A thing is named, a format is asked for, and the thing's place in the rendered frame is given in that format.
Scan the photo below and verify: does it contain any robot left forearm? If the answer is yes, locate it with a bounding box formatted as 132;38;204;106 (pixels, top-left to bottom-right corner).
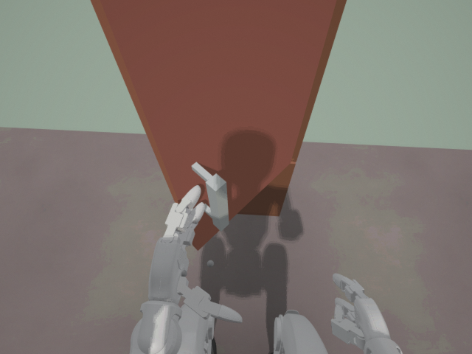
130;300;182;354

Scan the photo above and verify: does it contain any robot right hand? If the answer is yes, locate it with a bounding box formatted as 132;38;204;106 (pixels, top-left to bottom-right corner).
331;274;391;351

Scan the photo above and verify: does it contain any robot right thigh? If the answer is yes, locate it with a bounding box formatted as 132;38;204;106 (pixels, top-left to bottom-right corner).
274;313;328;354

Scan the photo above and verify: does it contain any handle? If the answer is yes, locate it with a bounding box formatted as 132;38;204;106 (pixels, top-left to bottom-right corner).
191;162;229;231

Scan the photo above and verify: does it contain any cupboard door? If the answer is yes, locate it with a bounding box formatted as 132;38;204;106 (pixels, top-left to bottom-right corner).
91;0;337;250

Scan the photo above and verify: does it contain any robot thigh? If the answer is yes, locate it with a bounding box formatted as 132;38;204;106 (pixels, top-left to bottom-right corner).
177;304;215;354
274;313;328;354

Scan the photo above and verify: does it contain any robot left thigh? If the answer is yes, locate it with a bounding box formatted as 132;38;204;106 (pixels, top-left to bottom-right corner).
177;304;215;354

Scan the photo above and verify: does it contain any robot right forearm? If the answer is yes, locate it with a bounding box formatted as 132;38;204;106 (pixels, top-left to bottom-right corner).
364;337;403;354

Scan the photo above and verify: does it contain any robot left hand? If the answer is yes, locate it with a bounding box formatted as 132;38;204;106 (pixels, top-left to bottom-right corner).
148;185;243;323

